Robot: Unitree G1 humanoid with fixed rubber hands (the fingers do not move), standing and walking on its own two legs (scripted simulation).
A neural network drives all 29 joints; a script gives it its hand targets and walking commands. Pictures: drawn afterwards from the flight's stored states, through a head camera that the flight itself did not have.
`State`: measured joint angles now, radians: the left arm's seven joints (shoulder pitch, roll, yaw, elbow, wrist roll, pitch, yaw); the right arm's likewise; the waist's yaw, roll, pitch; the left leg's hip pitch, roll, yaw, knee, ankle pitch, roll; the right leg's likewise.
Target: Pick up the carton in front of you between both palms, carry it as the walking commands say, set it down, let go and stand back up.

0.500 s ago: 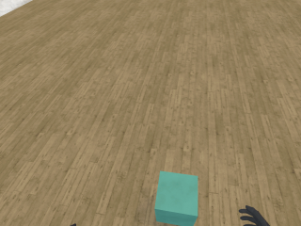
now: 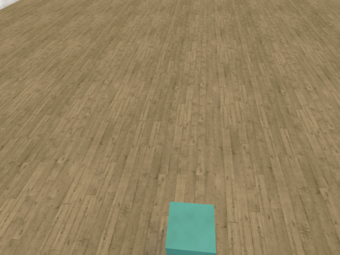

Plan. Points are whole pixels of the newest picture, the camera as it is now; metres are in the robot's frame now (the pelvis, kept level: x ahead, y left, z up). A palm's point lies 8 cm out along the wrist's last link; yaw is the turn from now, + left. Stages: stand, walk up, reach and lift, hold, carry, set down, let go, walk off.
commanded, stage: stand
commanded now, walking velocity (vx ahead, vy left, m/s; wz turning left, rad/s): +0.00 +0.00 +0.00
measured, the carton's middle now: (190, 233) +0.37 -0.06 -0.63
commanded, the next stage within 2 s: none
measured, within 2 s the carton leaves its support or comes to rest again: neither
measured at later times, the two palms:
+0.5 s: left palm out of the picture +0.00 +0.25 -0.12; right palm out of the picture -0.05 -0.24 -0.13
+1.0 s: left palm out of the picture -0.04 +0.24 -0.13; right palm out of the picture -0.10 -0.20 -0.13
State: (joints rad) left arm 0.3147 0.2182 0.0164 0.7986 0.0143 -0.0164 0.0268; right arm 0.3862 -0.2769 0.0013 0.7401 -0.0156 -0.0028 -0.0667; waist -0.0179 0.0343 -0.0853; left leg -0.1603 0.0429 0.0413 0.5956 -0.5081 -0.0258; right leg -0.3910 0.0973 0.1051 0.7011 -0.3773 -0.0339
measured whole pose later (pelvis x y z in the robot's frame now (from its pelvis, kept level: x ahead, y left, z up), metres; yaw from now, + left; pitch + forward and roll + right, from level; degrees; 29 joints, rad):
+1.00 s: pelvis -0.03 +0.02 +0.01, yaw -3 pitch +0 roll +0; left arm 0.34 0.14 -0.02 1.09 0.01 0.02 0.05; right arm 0.42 -0.18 0.03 1.09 -0.02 0.02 -0.06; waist -0.01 0.03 0.01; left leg -0.06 0.01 0.10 0.49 -0.43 0.01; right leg -0.30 0.08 0.17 0.60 -0.28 0.00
